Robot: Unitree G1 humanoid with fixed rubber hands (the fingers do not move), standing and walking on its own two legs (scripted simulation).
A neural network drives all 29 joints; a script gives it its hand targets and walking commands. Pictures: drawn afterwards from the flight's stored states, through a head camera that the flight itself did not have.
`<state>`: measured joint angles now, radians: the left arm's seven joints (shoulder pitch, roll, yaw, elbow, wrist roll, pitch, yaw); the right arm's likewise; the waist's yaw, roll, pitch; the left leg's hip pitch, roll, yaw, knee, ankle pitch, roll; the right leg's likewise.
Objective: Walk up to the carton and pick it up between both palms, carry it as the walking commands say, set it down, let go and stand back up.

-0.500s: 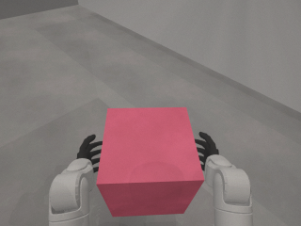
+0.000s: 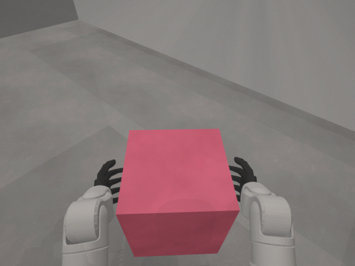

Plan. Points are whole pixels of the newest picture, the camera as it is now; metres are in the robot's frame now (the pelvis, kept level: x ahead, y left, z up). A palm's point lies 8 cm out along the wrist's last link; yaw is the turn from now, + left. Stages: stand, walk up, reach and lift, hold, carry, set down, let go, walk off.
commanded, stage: carry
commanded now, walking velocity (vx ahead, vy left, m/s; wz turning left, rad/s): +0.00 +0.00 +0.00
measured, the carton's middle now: (175, 194) +0.30 +0.00 +0.01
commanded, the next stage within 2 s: none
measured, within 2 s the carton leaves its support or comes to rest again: neither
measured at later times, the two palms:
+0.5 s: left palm (78, 196) +0.27 +0.20 +0.07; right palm (221, 189) +0.27 -0.10 +0.07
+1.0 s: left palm (79, 194) +0.27 +0.20 +0.07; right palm (220, 189) +0.27 -0.10 +0.07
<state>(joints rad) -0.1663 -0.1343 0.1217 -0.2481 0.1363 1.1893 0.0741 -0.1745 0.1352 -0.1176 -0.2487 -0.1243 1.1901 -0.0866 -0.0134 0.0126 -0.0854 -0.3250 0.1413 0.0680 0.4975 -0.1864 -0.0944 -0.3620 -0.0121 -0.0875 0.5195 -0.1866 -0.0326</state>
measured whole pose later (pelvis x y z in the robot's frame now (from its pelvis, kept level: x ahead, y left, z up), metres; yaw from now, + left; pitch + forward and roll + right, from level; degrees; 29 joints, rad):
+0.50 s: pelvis +0.00 +0.05 +0.00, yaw +0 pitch +3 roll +0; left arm -0.17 -0.14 0.12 -0.24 0.13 1.14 0.08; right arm -0.16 0.13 -0.12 -0.24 -0.12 1.12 -0.08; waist 0.01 -0.02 -0.08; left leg -0.38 0.07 0.10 0.55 -0.22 -0.02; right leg -0.40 -0.09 -0.05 0.54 -0.19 0.04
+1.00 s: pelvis +0.00 +0.05 +0.00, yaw +0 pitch +3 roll +0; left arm -0.17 -0.14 0.11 -0.22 0.13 1.11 0.08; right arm -0.15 0.13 -0.12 -0.23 -0.12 1.10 -0.08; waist 0.01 0.00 -0.08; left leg -0.38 0.07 0.11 0.56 -0.23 -0.02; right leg -0.41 -0.09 -0.05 0.54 -0.19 0.05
